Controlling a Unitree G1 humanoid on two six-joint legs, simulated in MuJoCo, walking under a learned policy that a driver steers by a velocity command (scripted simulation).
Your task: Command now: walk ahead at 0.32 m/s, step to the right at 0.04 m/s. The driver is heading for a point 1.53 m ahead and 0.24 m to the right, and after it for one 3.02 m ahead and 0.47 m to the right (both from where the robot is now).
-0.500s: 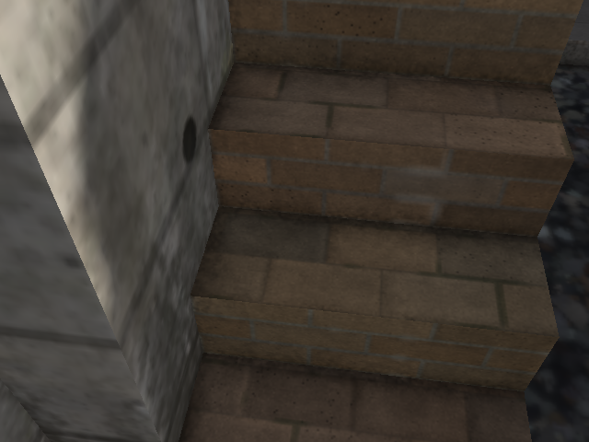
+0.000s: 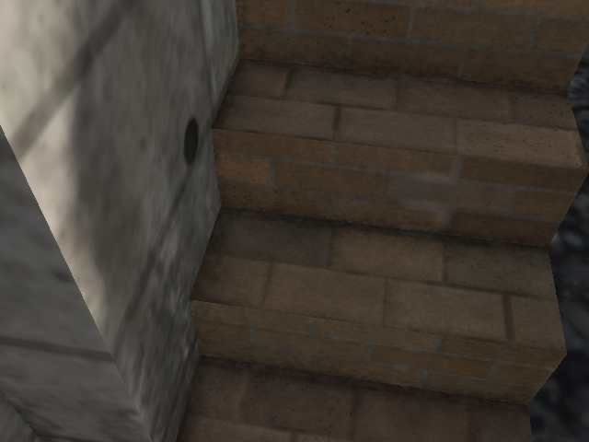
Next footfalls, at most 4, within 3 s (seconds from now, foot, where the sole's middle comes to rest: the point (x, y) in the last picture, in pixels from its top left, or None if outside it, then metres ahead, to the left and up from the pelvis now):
none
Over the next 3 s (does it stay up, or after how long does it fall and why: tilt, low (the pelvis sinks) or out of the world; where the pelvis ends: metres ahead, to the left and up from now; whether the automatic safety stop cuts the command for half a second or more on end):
stays up -0.03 0.00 0.00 its command is cut before an obstacle from the start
